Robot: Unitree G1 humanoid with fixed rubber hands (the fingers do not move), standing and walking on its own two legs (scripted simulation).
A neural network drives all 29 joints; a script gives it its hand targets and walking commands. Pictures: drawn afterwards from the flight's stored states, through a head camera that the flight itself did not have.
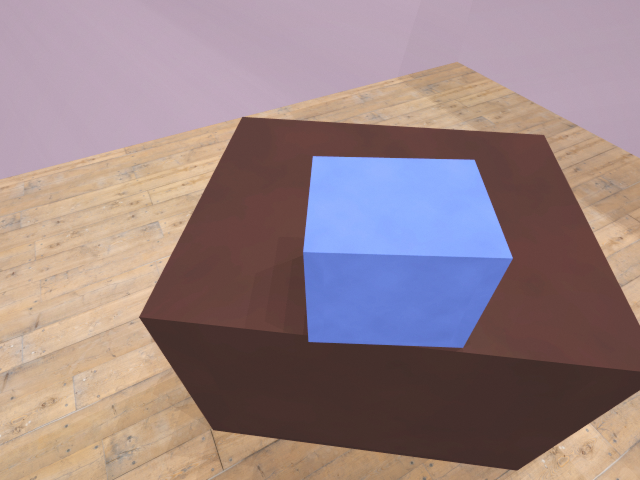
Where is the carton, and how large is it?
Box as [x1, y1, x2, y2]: [303, 156, 512, 347]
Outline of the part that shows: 313,156 303,249 308,341 462,347 512,258 474,160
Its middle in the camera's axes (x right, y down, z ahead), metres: +0.11 +0.02 +0.64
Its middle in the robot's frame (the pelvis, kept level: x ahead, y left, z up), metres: +0.46 -0.09 -0.01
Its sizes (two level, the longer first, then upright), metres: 0.261 0.209 0.232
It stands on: a pedestal, 0.63 m high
